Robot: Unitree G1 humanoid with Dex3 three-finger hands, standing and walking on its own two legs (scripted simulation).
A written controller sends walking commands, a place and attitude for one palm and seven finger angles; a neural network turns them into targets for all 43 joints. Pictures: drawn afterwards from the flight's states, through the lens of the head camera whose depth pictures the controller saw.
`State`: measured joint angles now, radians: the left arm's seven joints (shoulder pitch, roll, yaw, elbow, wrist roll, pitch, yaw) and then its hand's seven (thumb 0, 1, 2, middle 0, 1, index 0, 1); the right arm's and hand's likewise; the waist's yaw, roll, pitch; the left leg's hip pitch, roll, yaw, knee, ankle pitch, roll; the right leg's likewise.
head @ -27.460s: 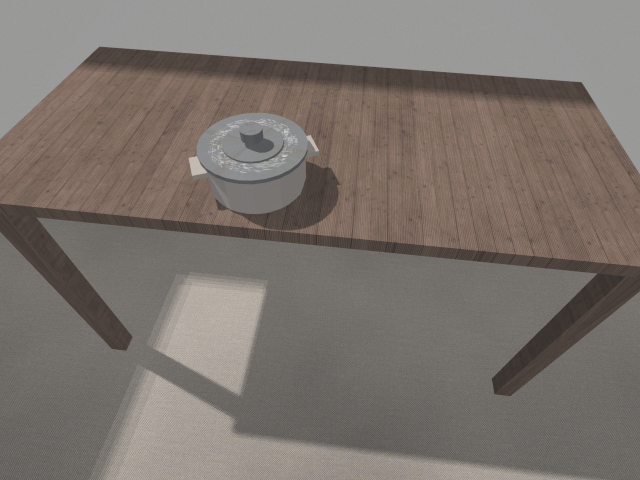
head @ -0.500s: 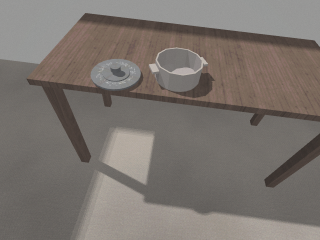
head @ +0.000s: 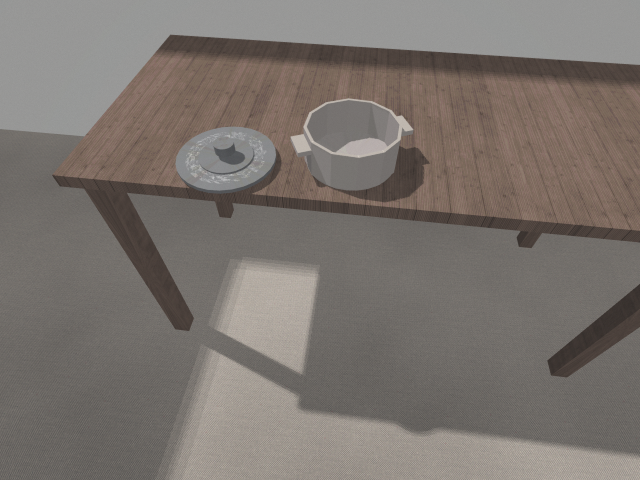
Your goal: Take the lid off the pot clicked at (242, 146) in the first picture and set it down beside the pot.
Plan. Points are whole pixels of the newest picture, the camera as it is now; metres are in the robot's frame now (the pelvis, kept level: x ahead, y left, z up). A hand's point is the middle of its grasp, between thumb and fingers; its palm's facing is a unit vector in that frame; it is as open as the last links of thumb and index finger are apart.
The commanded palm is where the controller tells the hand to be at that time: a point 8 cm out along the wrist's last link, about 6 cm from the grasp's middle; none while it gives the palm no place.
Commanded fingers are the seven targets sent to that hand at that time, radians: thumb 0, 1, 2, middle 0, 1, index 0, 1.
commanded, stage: let the arm hang, fingers relaxed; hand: left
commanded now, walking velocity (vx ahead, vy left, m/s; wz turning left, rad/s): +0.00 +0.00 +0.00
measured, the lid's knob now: (224, 146) +0.69 +0.22 +0.00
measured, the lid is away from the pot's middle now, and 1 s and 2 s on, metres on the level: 0.25 0.25 0.25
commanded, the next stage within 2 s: look to check the result in 1.14 s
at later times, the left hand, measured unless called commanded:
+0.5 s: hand out of the picture +0.02 +0.18 -0.18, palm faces +0.03 -0.98 -0.20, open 7.3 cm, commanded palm none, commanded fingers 0.00 0.90 0.90 -0.20 -0.30 -0.20 -0.30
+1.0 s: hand out of the picture +0.01 +0.18 -0.18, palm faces +0.02 -0.98 -0.20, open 7.3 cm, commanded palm none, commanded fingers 0.00 0.90 0.90 -0.20 -0.30 -0.20 -0.30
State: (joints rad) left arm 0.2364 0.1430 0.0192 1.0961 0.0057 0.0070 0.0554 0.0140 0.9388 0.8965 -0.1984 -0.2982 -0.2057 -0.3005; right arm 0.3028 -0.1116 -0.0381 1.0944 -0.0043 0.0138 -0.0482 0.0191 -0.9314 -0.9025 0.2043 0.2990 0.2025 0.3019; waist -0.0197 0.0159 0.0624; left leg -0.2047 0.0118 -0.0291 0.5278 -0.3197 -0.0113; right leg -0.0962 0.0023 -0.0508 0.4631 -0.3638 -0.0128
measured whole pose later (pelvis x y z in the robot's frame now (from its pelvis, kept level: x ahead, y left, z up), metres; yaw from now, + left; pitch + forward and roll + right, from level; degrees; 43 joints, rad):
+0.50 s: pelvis +0.01 +0.01 +0.00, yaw -1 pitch +0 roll +0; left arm 0.25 0.15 0.03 1.10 0.00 0.01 0.05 0.01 0.93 0.90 -0.20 -0.30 -0.20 -0.30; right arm 0.29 -0.12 -0.04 1.09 0.00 0.01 -0.06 0.01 -0.92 -0.90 0.20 0.30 0.20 0.30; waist -0.01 -0.01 0.07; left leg -0.18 0.01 -0.01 0.51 -0.32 0.00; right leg -0.08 -0.01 -0.03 0.44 -0.36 0.00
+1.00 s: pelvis +0.01 +0.01 +0.00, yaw -1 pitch +0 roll +0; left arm 0.25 0.14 0.03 1.11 0.01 0.00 0.05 0.01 0.93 0.90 -0.20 -0.30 -0.20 -0.30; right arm 0.30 -0.11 -0.04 1.11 0.00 0.00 -0.06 0.01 -0.92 -0.90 0.20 0.30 0.20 0.30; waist -0.02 0.00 0.07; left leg -0.17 0.00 0.00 0.49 -0.31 0.01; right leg -0.08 -0.01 -0.03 0.44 -0.35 0.00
